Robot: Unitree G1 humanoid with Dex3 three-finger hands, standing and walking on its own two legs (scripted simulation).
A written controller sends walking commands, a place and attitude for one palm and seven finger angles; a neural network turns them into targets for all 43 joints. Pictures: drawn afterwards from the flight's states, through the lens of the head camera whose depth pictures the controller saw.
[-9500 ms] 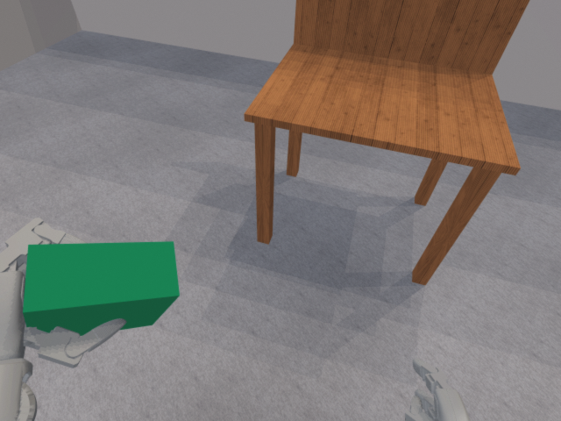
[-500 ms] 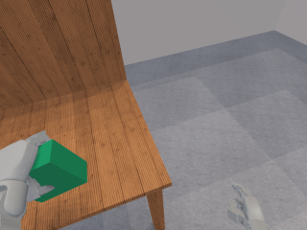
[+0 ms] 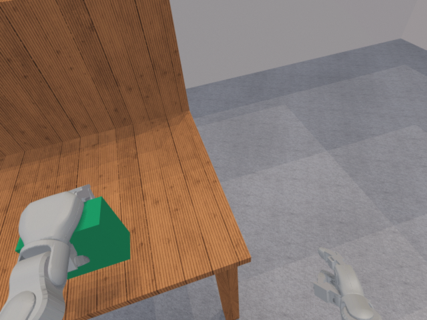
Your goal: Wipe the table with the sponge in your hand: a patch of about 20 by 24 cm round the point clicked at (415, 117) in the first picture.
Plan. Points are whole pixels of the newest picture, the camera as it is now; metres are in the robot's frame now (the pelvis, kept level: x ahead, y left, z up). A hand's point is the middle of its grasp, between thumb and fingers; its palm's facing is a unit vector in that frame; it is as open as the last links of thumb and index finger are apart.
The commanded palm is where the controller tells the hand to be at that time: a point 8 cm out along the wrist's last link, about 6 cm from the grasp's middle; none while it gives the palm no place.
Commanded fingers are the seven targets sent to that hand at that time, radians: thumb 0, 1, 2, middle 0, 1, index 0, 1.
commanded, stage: turn the palm down, sponge in hand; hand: left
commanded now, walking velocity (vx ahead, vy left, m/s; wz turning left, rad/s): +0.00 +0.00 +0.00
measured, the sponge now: (87, 245) +0.22 +0.29 +0.03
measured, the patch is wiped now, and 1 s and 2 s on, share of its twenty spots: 0.00 0.00 0.00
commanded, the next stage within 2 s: move the sponge above the wiping area in 0.40 s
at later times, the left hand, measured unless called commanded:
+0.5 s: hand (81, 232) +0.22 +0.27 +0.08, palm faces +0.01 -0.09 -1.00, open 10.3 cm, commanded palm +0.19 +0.26 +0.15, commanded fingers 0.00 0.10 1.30 -1.20 -1.60 -1.20 -1.60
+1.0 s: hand (72, 240) +0.21 +0.29 +0.06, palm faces -0.04 -0.08 -1.00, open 10.3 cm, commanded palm +0.19 +0.29 +0.13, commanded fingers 0.00 0.10 1.30 -1.20 -1.60 -1.20 -1.60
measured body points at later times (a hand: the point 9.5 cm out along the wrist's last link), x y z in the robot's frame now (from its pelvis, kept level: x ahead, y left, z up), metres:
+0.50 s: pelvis +0.00 -0.02 +0.00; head -0.01 -0.06 +0.45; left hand +0.21 +0.27 +0.14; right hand +0.25 -0.23 -0.08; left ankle -0.01 +0.11 -0.74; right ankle -0.03 -0.12 -0.74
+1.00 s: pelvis -0.01 -0.01 +0.00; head +0.00 -0.05 +0.45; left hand +0.21 +0.29 +0.12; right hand +0.22 -0.24 -0.09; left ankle -0.01 +0.11 -0.74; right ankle -0.03 -0.12 -0.74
